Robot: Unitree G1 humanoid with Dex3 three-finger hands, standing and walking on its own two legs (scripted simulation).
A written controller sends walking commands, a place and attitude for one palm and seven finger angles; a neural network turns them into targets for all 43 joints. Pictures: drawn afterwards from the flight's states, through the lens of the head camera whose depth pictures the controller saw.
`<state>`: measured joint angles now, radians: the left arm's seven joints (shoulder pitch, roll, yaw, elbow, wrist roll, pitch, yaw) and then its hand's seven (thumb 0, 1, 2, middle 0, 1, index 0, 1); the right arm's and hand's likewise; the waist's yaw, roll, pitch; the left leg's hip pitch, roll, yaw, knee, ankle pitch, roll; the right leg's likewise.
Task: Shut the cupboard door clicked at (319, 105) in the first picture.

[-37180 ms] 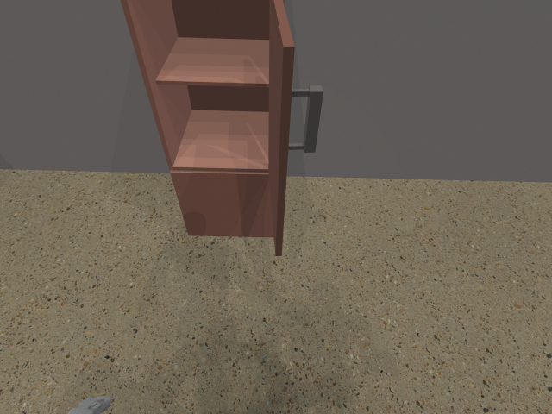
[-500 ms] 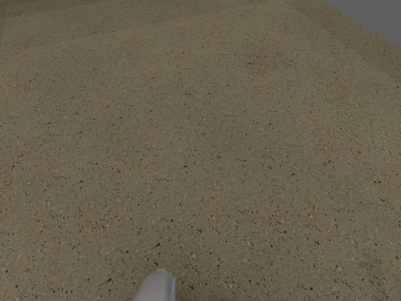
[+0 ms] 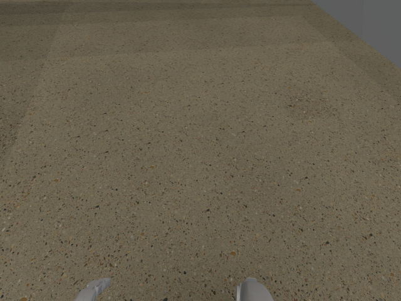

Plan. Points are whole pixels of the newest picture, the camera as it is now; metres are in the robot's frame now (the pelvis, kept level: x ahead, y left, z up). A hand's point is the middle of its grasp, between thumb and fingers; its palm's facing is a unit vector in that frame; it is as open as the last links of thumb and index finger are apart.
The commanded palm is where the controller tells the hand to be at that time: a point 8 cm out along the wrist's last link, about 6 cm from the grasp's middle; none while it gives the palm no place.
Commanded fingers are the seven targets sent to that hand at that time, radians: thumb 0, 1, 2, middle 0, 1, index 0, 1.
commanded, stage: walk to a spot facing it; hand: left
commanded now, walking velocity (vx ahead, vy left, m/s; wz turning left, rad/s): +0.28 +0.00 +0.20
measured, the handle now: out of the picture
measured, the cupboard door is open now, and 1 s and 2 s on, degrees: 59 59 59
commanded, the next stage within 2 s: turn to face it in 0.04 s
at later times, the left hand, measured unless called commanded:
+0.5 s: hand (141, 278) +0.20 +0.14 -0.17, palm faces +0.00 -0.97 -0.23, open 7.2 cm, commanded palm none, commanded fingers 0.00 0.90 0.90 -0.20 -0.30 -0.20 -0.30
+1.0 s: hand (151, 204) +0.39 +0.15 -0.17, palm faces -0.33 -0.91 -0.24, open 7.4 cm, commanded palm none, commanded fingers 0.00 0.90 0.90 -0.20 -0.30 -0.20 -0.30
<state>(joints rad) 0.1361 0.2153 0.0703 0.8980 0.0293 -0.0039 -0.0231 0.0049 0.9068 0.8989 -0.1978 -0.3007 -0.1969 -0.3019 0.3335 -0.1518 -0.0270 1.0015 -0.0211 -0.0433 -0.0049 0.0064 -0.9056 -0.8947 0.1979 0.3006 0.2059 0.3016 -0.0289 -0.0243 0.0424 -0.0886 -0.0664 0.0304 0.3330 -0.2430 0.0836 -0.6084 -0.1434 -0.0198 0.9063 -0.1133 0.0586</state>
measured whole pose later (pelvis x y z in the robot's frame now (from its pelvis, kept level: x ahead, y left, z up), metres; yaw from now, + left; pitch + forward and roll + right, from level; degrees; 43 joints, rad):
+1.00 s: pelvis +0.22 -0.02 -0.01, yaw -23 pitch +0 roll -2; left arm 0.15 0.26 0.10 0.89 0.02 0.08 -0.03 0.01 0.91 0.90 -0.20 -0.30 -0.20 -0.30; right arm 0.23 -0.20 -0.04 0.92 -0.03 0.02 -0.03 0.01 -0.90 -0.89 0.20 0.30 0.21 0.30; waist -0.01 0.00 0.09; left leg -0.18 0.14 0.25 0.51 -0.31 0.00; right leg -0.42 -0.05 -0.06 0.88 -0.40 0.05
